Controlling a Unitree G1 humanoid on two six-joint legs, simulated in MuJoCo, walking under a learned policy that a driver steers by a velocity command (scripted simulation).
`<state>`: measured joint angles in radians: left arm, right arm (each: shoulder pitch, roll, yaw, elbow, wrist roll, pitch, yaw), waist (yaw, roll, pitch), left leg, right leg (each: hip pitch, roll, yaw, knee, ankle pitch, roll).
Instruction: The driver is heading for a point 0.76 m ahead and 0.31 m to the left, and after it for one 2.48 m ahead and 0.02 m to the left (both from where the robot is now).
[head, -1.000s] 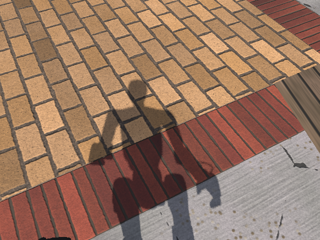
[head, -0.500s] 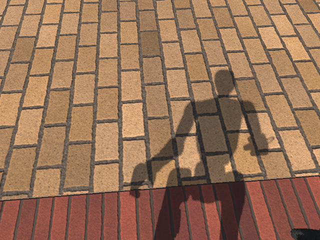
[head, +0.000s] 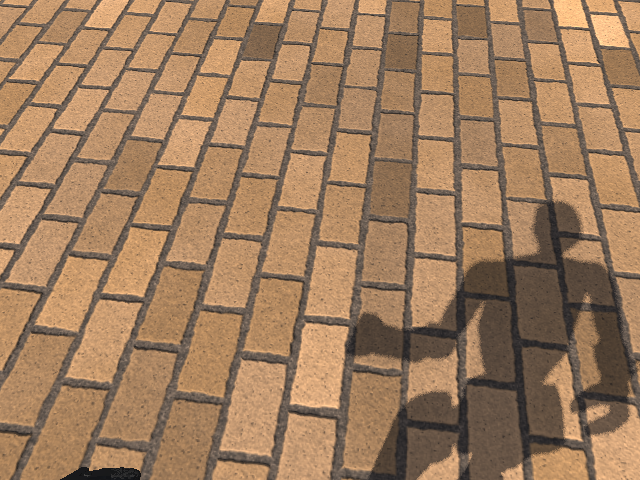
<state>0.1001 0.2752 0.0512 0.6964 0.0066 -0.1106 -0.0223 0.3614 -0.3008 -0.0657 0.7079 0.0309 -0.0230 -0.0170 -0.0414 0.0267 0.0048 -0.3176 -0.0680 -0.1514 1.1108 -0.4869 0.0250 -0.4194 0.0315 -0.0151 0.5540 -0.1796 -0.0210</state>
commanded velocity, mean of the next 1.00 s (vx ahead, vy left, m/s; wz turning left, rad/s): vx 0.50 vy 0.00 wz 0.54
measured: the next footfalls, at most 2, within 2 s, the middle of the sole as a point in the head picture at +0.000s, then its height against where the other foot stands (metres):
left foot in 0.42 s outside the picture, level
right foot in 0.90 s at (273, 384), level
